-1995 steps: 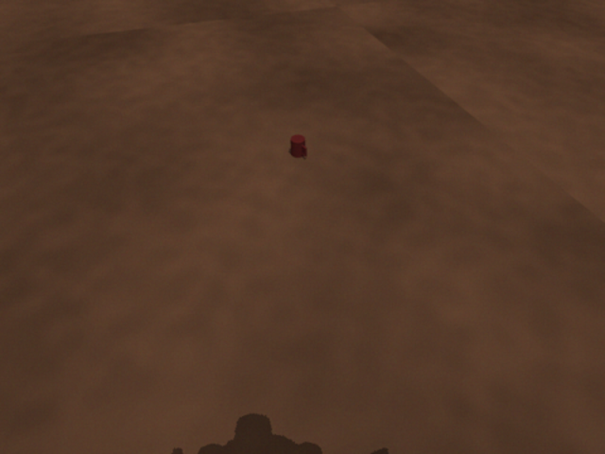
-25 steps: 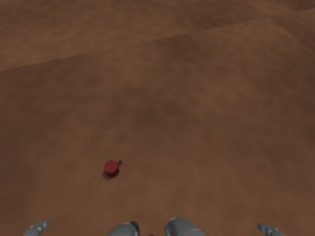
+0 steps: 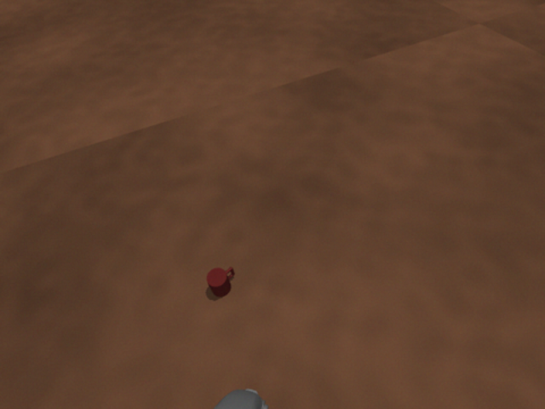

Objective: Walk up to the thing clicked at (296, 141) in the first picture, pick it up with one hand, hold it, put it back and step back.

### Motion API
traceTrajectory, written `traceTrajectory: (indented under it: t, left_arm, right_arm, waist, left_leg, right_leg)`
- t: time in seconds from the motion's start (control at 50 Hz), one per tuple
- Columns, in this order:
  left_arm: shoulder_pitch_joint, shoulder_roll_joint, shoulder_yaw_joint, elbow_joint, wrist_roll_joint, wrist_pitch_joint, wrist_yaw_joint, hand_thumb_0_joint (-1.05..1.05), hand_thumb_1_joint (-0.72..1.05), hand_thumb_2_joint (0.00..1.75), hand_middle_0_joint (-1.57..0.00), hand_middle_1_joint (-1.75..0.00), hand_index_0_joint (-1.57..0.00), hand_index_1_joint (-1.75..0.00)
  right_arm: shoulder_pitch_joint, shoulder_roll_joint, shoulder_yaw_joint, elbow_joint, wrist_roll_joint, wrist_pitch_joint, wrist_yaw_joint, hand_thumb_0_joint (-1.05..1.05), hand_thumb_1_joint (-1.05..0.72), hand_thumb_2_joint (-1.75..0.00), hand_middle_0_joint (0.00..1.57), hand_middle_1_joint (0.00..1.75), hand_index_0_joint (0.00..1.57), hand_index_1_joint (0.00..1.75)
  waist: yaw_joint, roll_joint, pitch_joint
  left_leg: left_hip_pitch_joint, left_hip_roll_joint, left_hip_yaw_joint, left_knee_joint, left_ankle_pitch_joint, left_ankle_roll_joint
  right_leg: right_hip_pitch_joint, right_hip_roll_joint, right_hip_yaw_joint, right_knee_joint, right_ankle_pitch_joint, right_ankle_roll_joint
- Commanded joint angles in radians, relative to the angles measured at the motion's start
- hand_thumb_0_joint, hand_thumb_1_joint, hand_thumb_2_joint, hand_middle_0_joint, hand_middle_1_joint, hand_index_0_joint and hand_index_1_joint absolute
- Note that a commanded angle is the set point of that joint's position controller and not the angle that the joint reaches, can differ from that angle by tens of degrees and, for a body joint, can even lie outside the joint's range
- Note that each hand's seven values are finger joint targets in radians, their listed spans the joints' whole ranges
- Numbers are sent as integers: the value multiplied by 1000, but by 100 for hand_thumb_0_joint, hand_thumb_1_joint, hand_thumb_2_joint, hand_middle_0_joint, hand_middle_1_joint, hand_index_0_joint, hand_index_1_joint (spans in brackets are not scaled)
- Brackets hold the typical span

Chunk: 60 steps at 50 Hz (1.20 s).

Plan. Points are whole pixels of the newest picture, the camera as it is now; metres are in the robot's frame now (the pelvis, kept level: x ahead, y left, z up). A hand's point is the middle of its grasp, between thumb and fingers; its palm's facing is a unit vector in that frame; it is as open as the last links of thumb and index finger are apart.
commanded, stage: step back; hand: left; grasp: from above
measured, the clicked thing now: (222, 279) +0.65 +0.27 -0.72
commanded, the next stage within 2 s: none
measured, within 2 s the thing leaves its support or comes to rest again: neither
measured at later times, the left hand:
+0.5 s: hand out of the picture -0.07 +0.26 -0.16, palm faces +0.04 -0.91 -0.41, open 7.4 cm
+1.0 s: hand out of the picture -0.24 +0.28 -0.16, palm faces +0.07 -0.91 -0.40, open 7.4 cm
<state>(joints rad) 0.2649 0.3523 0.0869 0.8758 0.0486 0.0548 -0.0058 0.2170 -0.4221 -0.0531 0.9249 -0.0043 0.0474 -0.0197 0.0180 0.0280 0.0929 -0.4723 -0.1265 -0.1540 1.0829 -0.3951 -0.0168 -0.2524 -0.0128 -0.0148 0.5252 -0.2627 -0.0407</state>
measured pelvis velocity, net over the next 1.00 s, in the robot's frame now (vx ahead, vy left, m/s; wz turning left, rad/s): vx -0.34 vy -0.01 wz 0.09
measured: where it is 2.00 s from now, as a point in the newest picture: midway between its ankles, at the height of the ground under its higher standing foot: outside the picture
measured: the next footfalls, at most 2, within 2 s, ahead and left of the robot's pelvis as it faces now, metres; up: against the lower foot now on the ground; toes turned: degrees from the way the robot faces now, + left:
left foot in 0.18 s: -0.05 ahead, +0.12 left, +0.00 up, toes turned +3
right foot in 0.52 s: -0.17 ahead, -0.15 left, +0.00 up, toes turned +4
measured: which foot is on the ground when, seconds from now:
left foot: up 0.00-0.16, down 0.18-0.56, up 0.58-0.84, down 0.86-1.00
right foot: down 0.00-0.20, up 0.22-0.50, down 0.52-0.88, up 0.90-1.00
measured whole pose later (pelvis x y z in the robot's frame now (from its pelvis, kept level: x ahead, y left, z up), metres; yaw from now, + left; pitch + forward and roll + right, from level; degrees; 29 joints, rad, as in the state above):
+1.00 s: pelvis -0.34 -0.01 -0.01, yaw +5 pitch -3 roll -1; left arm 0.11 0.42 0.07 0.84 0.01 0.07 0.03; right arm 0.15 -0.35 -0.03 0.88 -0.04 0.07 0.01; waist 0.00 -0.02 0.19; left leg -0.30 -0.01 -0.06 0.63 -0.28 0.02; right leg -0.49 0.07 0.10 1.14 -0.53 -0.01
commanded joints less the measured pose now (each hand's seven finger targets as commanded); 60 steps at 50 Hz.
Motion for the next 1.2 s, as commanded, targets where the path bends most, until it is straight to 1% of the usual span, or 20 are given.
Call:
traceTrajectory:
  t: [0.0, 0.08, 0.14, 0.2, 0.22, 0.3, 0.42, 0.5, 0.52, 0.54, 0.56, 0.64, 0.78, 0.84, 0.88, 0.9, 0.96, 1.1, 1.16, 1.18]
  left_arm:
    - [-12, 225, 67, -134, -13, -32, 38, 0, 90, 90, -20, -30, -20, -30]
    - [-38, 248, 62, -156, -24, -23, 39, 0, 90, 90, -20, -30, -20, -30]
    - [-103, 265, 52, -182, -35, -14, 33, 0, 90, 90, -20, -30, -20, -30]
    - [-174, 224, 48, -202, -46, -15, 32, 0, 90, 90, -20, -30, -20, -30]
    - [-200, 238, 60, -198, -34, -12, 36, 0, 90, 90, -20, -30, -20, -30]
    - [-88, 210, 54, -141, -52, -11, 30, 0, 90, 90, -20, -30, -20, -30]
    - [-74, 180, 36, -131, -43, -45, 36, 0, 90, 90, -20, -30, -20, -30]
    - [14, 227, 44, -51, -21, -72, 45, 0, 90, 90, -20, -30, -20, -30]
    - [2, 305, 64, -59, -8, -75, 41, 0, 90, 90, -20, -30, -20, -30]
    - [-59, 417, 89, -95, -12, -63, 37, 0, 90, 90, -20, -30, -20, -30]
    - [-145, 442, 90, -137, -10, -68, 47, 0, 90, 90, -20, -30, -20, -30]
    - [-179, 284, 60, -135, -7, -63, 49, 0, 90, 90, -20, -30, -20, -30]
    - [-101, 292, 56, -140, -17, -34, 65, 0, 90, 90, -20, -30, -20, -30]
    - [-117, 246, 28, -155, -35, -10, 56, 0, 90, 90, -20, -30, -20, -30]
    - [-159, 243, 32, -162, -40, -10, 71, 0, 90, 90, -20, -30, -20, -30]
    - [-183, 273, 41, -147, -34, -10, 74, 0, 90, 90, -20, -30, -20, -30]
    - [-67, 261, 43, -82, -54, -11, 52, 0, 90, 90, -20, -30, -20, -30]
    - [-81, 225, 23, -62, -31, -56, 30, 0, 90, 90, -20, -30, -20, -30]
    - [51, 204, 25, 34, -18, -79, 30, 0, 90, 90, -20, -30, -20, -30]
    - [53, 260, 44, 53, -3, -86, 33, 0, 90, 90, -20, -30, -20, -30]
  right_arm:
    - [-44, -128, -20, -100, -7, -37, -18, 0, -90, -90, 20, 30, 20, 30]
    - [14, -130, -25, -87, -11, -40, -16, 0, -90, -90, 20, 30, 20, 30]
    - [89, -147, -43, -58, -15, -38, -10, 0, -90, -90, 20, 30, 20, 30]
    - [-3, -316, -80, -95, -16, -33, 1, 0, -90, -90, 20, 30, 20, 30]
    - [-45, -323, -84, -114, -31, -39, -3, 0, -90, -90, 20, 30, 20, 30]
    - [-138, -198, -47, -146, -34, -41, -15, 0, -90, -90, 20, 30, 20, 30]
    - [-78, -202, -56, -138, -29, -21, -11, 0, -90, -90, 20, 30, 20, 30]
    - [-127, -177, -47, -148, 3, 6, 5, 0, -90, -90, 20, 30, 20, 30]
    - [-117, -148, -38, -162, 6, 6, 9, 0, -90, -90, 20, 30, 20, 30]
    - [-154, -136, -42, -187, -1, 10, -1, 0, -90, -90, 20, 30, 20, 30]
    - [-144, -184, -64, -181, -2, 19, -8, 0, -90, -90, 20, 30, 20, 30]
    - [-90, -157, -48, -123, 7, 2, 2, 0, -90, -90, 20, 30, 20, 30]
    - [-59, -139, -42, -132, -18, -15, -6, 0, -90, -90, 20, 30, 20, 30]
    - [19, -186, -77, -92, -41, -19, -2, 0, -90, -90, 20, 30, 20, 30]
    - [-49, -348, -95, -133, -39, -10, 13, 0, -90, -90, 20, 30, 20, 30]
    - [-88, -354, -99, -136, -36, -18, 8, 0, -90, -90, 20, 30, 20, 30]
    - [-213, -200, -53, -165, -47, -17, 0, 0, -90, -90, 20, 30, 20, 30]
    - [-77, -197, -58, -118, -36, -16, 12, 0, -90, -90, 20, 30, 20, 30]
    - [-116, -213, -60, -107, -29, 1, 18, 0, -90, -90, 20, 30, 20, 30]
    - [-102, -155, -45, -108, -25, 0, 18, 0, -90, -90, 20, 30, 20, 30]
  waist:
    - [45, -196, -122]
    - [31, -217, -163]
    - [-26, -146, -189]
    - [-46, 229, -128]
    - [-64, 236, -80]
    - [20, 83, -77]
    - [-34, 186, -144]
    - [-3, 104, -235]
    - [-15, -112, -211]
    - [30, -292, -143]
    - [17, -311, -69]
    - [-26, -132, -74]
    - [16, -259, -156]
    - [-18, -115, -183]
    - [-52, 227, -169]
    - [-58, 237, -119]
    - [36, 113, -93]
    - [-59, 149, -170]
    - [19, 141, -179]
    - [12, 32, -165]
  left_leg:
    - [-111, 55, 47, -172, -106, -11]
    - [62, 100, 113, -407, -86, 14]
    - [243, 108, 149, -666, 224, 36]
    - [185, 463, -285, -725, 470, 286]
    - [83, 534, -379, -770, 470, 356]
    - [183, 376, -78, -662, 600, 255]
    - [428, 362, -62, -537, 637, 243]
    - [250, 272, 3, -400, 402, 136]
    - [20, 168, 53, -292, 137, 73]
    - [-21, 56, 73, -77, -195, 22]
    - [41, 110, -41, 97, -210, 11]
    - [-16, 4, -12, 138, -91, 9]
    - [59, 121, 85, -419, -100, 1]
    - [353, 168, 23, -734, 301, 38]
    - [226, 505, -364, -756, 457, 287]
    - [84, 556, -440, -796, 379, 343]
    - [162, 337, -59, -677, 463, 226]
    - [408, 333, -101, -672, 89, 231]
    - [297, 314, -31, -571, 97, 178]
    - [141, 257, 3, -452, 77, 125]
  right_leg:
    - [330, -249, 203, -45, 489, -162]
    - [283, -273, 215, 20, 580, -159]
    - [157, -236, 168, 73, 455, -97]
    - [-92, 62, -21, 369, -231, 26]
    - [-101, 58, 102, 591, -373, 29]
    - [-191, 105, 156, 739, -262, 10]
    - [-158, 11, 85, 185, -236, 51]
    - [128, -8, 85, -159, 160, 32]
    - [191, -148, 317, -139, 179, -24]
    - [-27, -376, 533, -198, 167, -220]
    - [-204, -452, 628, -232, 164, -283]
    - [-34, -211, 217, -49, 417, -154]
    - [205, -245, 241, 75, 549, -144]
    - [-42, -138, 158, 245, 298, -42]
    - [-209, 80, 87, 589, -408, 28]
    - [-140, 57, 162, 705, -409, 27]
    - [-182, 93, 174, 771, -247, 21]
    - [-116, 31, 54, 160, -274, 59]
    - [111, 46, 10, -262, -86, 9]
    - [208, -19, 164, -242, -69, -12]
